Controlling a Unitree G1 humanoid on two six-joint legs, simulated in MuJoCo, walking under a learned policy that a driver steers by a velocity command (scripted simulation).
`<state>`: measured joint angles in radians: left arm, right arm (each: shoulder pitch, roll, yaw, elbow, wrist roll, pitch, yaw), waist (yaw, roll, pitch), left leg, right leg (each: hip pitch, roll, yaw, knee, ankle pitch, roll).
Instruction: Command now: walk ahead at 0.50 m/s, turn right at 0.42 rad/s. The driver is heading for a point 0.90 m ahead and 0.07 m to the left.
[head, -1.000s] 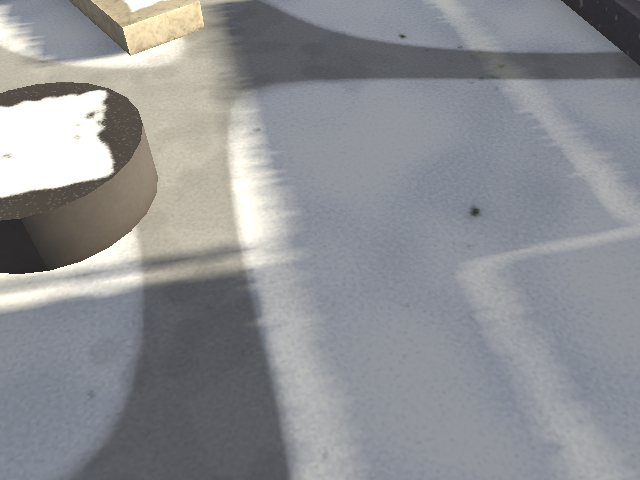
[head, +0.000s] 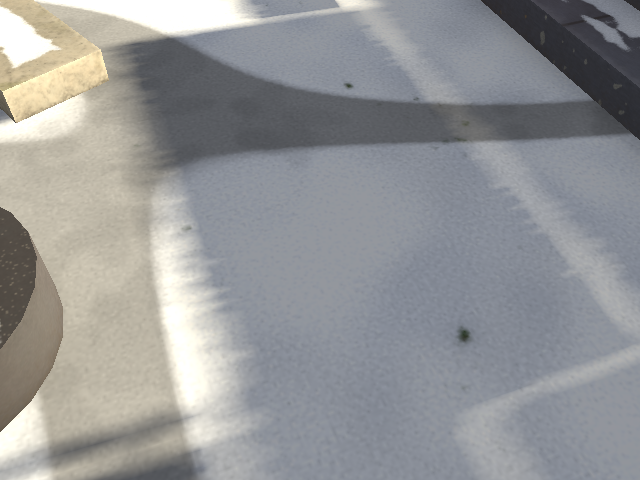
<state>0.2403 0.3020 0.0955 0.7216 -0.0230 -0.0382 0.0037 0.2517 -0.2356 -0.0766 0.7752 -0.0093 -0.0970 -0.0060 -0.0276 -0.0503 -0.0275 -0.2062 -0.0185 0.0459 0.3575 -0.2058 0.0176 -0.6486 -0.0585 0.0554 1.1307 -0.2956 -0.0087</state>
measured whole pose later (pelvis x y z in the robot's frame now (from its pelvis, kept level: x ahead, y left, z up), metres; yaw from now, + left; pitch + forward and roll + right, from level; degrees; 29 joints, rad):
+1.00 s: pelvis +0.51 +0.03 +0.00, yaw +18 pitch +2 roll +0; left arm 0.13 0.29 0.07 0.74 0.00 -0.10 0.01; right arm 0.29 -0.26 -0.07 0.74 0.01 -0.05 0.02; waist -0.03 -0.03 0.04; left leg -0.25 -0.11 -0.03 0.39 -0.17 0.10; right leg -0.62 -0.12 0.05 1.09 -0.27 0.03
